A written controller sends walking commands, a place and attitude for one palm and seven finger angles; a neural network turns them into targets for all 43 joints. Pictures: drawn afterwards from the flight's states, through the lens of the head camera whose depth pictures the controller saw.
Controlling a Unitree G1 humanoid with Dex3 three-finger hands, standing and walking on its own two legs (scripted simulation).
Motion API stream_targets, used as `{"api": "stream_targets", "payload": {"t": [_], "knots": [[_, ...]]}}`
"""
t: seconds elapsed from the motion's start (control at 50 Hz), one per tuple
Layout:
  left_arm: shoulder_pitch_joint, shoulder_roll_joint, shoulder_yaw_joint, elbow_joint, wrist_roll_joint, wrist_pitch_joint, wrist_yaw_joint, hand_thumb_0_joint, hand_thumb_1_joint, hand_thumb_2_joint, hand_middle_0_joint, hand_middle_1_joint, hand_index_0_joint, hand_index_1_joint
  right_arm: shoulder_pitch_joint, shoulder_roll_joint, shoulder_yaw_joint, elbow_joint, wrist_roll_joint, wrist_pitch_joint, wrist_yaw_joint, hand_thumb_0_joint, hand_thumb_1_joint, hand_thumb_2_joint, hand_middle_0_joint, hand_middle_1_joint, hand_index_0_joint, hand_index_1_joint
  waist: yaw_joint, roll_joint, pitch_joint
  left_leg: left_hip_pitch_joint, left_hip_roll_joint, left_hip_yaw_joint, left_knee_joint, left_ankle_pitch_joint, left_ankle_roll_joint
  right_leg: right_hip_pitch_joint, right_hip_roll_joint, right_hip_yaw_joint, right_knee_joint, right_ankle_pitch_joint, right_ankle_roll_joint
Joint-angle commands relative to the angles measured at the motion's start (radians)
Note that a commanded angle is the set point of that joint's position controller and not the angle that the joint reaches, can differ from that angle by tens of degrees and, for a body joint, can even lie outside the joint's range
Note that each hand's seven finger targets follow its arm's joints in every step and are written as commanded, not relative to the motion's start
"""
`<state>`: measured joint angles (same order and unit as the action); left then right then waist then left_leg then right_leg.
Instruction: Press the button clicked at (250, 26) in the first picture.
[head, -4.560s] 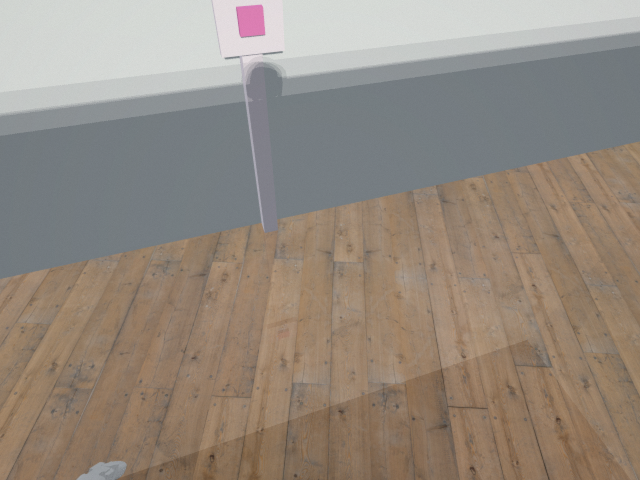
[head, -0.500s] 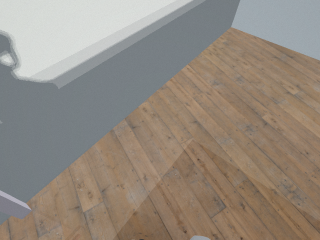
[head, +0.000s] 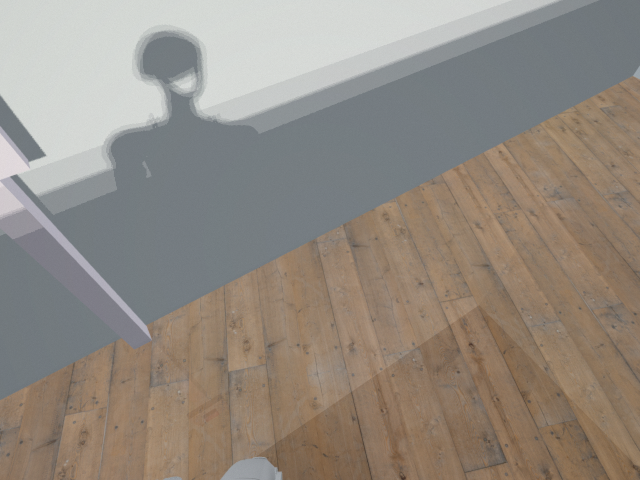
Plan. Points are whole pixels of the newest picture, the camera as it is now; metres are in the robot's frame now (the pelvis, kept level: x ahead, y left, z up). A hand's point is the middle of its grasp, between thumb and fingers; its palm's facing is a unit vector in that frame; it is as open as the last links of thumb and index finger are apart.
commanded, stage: turn to face it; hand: left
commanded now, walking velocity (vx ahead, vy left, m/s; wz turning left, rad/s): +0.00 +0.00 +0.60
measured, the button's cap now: out of the picture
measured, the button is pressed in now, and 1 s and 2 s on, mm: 0 0 0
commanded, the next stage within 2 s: take the last steps up to it in 0.80 s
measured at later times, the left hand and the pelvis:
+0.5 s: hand out of the picture +0.09 +0.24 -0.15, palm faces +0.28 -0.91 -0.30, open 7.4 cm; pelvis +0.03 +0.00 -0.01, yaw +17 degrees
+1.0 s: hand out of the picture -0.07 +0.23 -0.19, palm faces +0.52 -0.82 -0.23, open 7.4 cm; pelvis +0.02 +0.04 -0.01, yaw +29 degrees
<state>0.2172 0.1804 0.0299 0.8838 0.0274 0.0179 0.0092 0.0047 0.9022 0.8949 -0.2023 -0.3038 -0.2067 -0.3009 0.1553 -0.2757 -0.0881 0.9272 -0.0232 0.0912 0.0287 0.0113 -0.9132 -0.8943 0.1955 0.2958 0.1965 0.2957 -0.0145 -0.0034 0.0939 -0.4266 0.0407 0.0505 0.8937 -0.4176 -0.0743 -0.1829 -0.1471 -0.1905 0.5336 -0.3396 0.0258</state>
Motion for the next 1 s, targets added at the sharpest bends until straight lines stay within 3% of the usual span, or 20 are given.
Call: {"api": "stream_targets", "payload": {"t": [0.0,0.04,0.06,0.08,0.12,0.2,0.32,0.42,0.44,0.46,0.48,0.5,0.58,0.76,0.82,0.84,0.86,0.88,0.92,0.98], "knots": [[0.060,0.271,0.080,-0.040,0.003,-0.011,0.020,0.000,0.900,0.900,-0.200,-0.300,-0.200,-0.300,-0.072,-0.048,0.003,-0.111,0.011,-0.051,0.002,0.000,-0.900,-0.900,0.200,0.300,0.200,0.300,0.050,-0.251,-0.121,0.040,-0.025,0.078,-0.211,0.012,0.025,0.132,-0.214,0.098,-0.043,0.652,-0.113],[0.044,0.265,0.083,-0.042,-0.010,-0.006,0.015,0.000,0.900,0.900,-0.200,-0.300,-0.200,-0.300,0.018,-0.096,-0.009,-0.093,0.006,-0.064,-0.001,0.000,-0.900,-0.900,0.200,0.300,0.200,0.300,-0.006,-0.151,-0.177,0.257,-0.020,0.068,-0.461,0.233,0.047,0.044,-0.185,0.028,0.140,0.593,-0.041],[0.051,0.222,0.079,-0.069,-0.017,-0.003,0.008,0.000,0.900,0.900,-0.200,-0.300,-0.200,-0.300,0.096,-0.207,-0.035,-0.084,-0.002,-0.077,-0.006,0.000,-0.900,-0.900,0.200,0.300,0.200,0.300,-0.048,0.093,-0.257,0.489,0.178,-0.188,-0.504,0.539,0.135,-0.193,-0.091,-0.016,0.370,0.284,0.030],[0.007,0.156,0.054,-0.118,-0.017,-0.003,0.003,0.000,0.900,0.900,-0.200,-0.300,-0.200,-0.300,0.159,-0.295,-0.057,-0.069,0.009,-0.075,-0.011,0.000,-0.900,-0.900,0.200,0.300,0.200,0.300,-0.077,0.331,-0.266,0.569,0.396,-0.434,-0.484,0.991,0.281,-0.425,0.009,0.036,0.560,-0.342,0.079],[-0.083,0.161,0.059,-0.118,-0.016,0.009,0.013,0.000,0.900,0.900,-0.200,-0.300,-0.200,-0.300,0.152,-0.249,-0.048,-0.053,0.010,-0.078,-0.035,0.000,-0.900,-0.900,0.200,0.300,0.200,0.300,-0.080,0.225,-0.240,0.484,0.338,-0.366,-0.464,0.844,0.299,-0.462,0.002,0.161,0.658,-0.265,0.069],[-0.036,0.164,0.066,-0.071,-0.013,0.012,-0.004,0.000,0.900,0.900,-0.200,-0.300,-0.200,-0.300,-0.008,-0.169,-0.018,-0.095,0.003,-0.083,-0.036,0.000,-0.900,-0.900,0.200,0.300,0.200,0.300,-0.008,0.171,-0.147,0.310,0.182,-0.227,-0.500,0.700,0.221,-0.361,0.028,0.165,0.576,-0.093,0.074],[-0.079,0.157,0.057,-0.103,-0.016,0.010,0.000,0.000,0.900,0.900,-0.200,-0.300,-0.200,-0.300,0.023,-0.180,-0.028,-0.088,0.000,-0.076,-0.032,0.000,-0.900,-0.900,0.200,0.300,0.200,0.300,-0.023,0.152,-0.158,0.328,0.179,-0.324,-0.489,0.664,0.247,-0.307,0.078,0.167,0.365,-0.103,0.076],[0.026,0.169,0.055,-0.092,-0.022,-0.009,0.007,0.000,0.900,0.900,-0.200,-0.300,-0.200,-0.300,-0.041,-0.173,-0.036,-0.106,0.004,-0.066,-0.028,0.000,-0.900,-0.900,0.200,0.300,0.200,0.300,0.036,0.146,-0.166,0.186,0.123,-0.351,-0.391,0.627,0.194,-0.041,0.122,0.141,0.019,0.062,0.057],[0.073,0.197,0.061,-0.082,-0.018,-0.021,0.010,0.000,0.900,0.900,-0.200,-0.300,-0.200,-0.300,-0.039,-0.151,-0.032,-0.111,0.010,-0.068,-0.026,0.000,-0.900,-0.900,0.200,0.300,0.200,0.300,0.061,0.068,-0.174,0.104,0.073,-0.319,-0.309,0.488,0.147,0.081,0.072,0.174,-0.134,0.172,0.050],[0.093,0.292,0.079,-0.084,0.000,-0.033,0.021,0.000,0.900,0.900,-0.200,-0.300,-0.200,-0.300,0.003,-0.072,-0.020,-0.126,0.018,-0.070,-0.019,0.000,-0.900,-0.900,0.200,0.300,0.200,0.300,0.059,-0.219,-0.201,-0.095,-0.065,-0.169,-0.093,0.139,0.064,0.232,-0.187,0.438,-0.222,0.288,-0.035],[0.084,0.337,0.078,-0.097,-0.002,-0.026,0.020,0.000,0.900,0.900,-0.200,-0.300,-0.200,-0.300,0.007,-0.072,-0.022,-0.141,0.011,-0.066,-0.020,0.000,-0.900,-0.900,0.200,0.300,0.200,0.300,0.058,-0.288,-0.186,-0.145,-0.105,-0.109,0.114,-0.201,0.039,0.151,-0.363,0.546,-0.231,0.364,-0.149],[0.062,0.290,0.078,-0.098,-0.007,-0.029,0.025,0.000,0.900,0.900,-0.200,-0.300,-0.200,-0.300,-0.015,-0.091,-0.026,-0.125,0.001,-0.055,-0.021,0.000,-0.900,-0.900,0.200,0.300,0.200,0.300,0.059,-0.278,-0.164,-0.141,-0.066,-0.157,0.243,-0.179,0.046,0.077,-0.327,0.528,-0.241,0.351,-0.172],[-0.052,0.199,0.046,-0.112,-0.005,-0.030,0.024,0.000,0.900,0.900,-0.200,-0.300,-0.200,-0.300,0.020,-0.065,-0.016,-0.070,0.002,-0.038,0.000,0.000,-0.900,-0.900,0.200,0.300,0.200,0.300,-0.002,-0.173,-0.077,-0.120,-0.021,-0.090,0.337,0.029,0.016,-0.001,-0.171,0.231,-0.199,0.376,-0.127],[0.085,0.250,0.066,-0.018,0.006,-0.023,0.024,0.000,0.900,0.900,-0.200,-0.300,-0.200,-0.300,-0.072,-0.018,0.019,-0.069,0.016,-0.051,-0.007,0.000,-0.900,-0.900,0.200,0.300,0.200,0.300,0.067,-0.220,-0.119,0.026,-0.029,0.030,-0.128,-0.035,0.023,0.122,-0.193,0.148,-0.110,0.654,-0.150],[0.057,0.244,0.068,0.003,-0.002,-0.014,0.022,0.000,0.900,0.900,-0.200,-0.300,-0.200,-0.300,0.003,-0.031,0.020,-0.042,0.014,-0.061,-0.013,0.000,-0.900,-0.900,0.200,0.300,0.200,0.300,0.021,-0.201,-0.134,0.194,-0.030,0.056,-0.358,0.137,0.040,0.049,-0.168,0.096,-0.030,0.550,-0.089],[0.055,0.229,0.065,0.001,-0.012,-0.009,0.020,0.000,0.900,0.900,-0.200,-0.300,-0.200,-0.300,0.046,-0.064,0.014,-0.028,0.010,-0.071,-0.013,0.000,-0.900,-0.900,0.200,0.300,0.200,0.300,-0.005,-0.109,-0.153,0.314,0.005,0.029,-0.475,0.275,0.056,-0.033,-0.144,0.061,0.062,0.455,-0.045],[0.085,0.173,0.059,-0.018,-0.019,-0.002,0.015,0.000,0.900,0.900,-0.200,-0.300,-0.200,-0.300,0.084,-0.159,-0.007,-0.029,0.000,-0.082,-0.016,0.000,-0.900,-0.900,0.200,0.300,0.200,0.300,-0.018,0.160,-0.206,0.470,0.216,-0.236,-0.509,0.541,0.144,-0.232,-0.037,0.008,0.247,0.137,0.023],[0.061,0.124,0.035,-0.040,-0.017,0.001,0.015,0.000,0.900,0.900,-0.200,-0.300,-0.200,-0.300,0.120,-0.212,-0.014,-0.022,0.006,-0.077,-0.022,0.000,-0.900,-0.900,0.200,0.300,0.200,0.300,-0.032,0.298,-0.191,0.437,0.374,-0.362,-0.548,0.787,0.261,-0.313,0.027,0.053,0.398,-0.320,0.049],[-0.012,0.134,0.037,-0.013,-0.012,0.011,0.017,0.000,0.900,0.900,-0.200,-0.300,-0.200,-0.300,0.106,-0.168,-0.002,0.001,0.000,-0.083,-0.047,0.000,-0.900,-0.900,0.200,0.300,0.200,0.300,-0.036,0.236,-0.165,0.382,0.320,-0.346,-0.576,0.538,0.276,-0.347,0.026,0.160,0.547,-0.255,0.038],[0.026,0.126,0.036,0.050,-0.002,-0.001,-0.011,0.000,0.900,0.900,-0.200,-0.300,-0.200,-0.300,0.063,-0.093,0.022,0.001,0.002,-0.104,-0.049,0.000,-0.900,-0.900,0.200,0.300,0.200,0.300,-0.005,0.145,-0.088,0.323,0.217,-0.235,-0.642,0.300,0.228,-0.346,0.030,0.147,0.574,-0.079,0.031]]}}
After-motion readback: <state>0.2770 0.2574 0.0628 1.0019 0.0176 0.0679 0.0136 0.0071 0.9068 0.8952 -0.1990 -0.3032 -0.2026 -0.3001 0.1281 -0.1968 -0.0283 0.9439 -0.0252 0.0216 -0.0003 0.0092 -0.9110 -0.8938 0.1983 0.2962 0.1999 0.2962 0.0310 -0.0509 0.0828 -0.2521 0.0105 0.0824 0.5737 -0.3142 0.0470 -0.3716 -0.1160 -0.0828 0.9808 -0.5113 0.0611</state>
